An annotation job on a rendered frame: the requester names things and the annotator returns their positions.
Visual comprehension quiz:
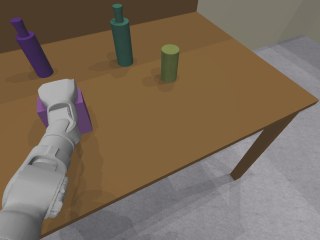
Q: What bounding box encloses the left robot hand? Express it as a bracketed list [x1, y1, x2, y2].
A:
[38, 79, 78, 108]

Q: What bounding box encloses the sponge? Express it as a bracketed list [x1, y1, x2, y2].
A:
[37, 89, 93, 135]

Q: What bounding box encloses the robot left upper arm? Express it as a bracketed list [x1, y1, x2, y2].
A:
[0, 164, 69, 240]

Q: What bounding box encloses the left robot forearm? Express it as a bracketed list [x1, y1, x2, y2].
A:
[2, 100, 82, 209]

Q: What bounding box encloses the table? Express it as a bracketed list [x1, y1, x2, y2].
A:
[0, 0, 319, 239]

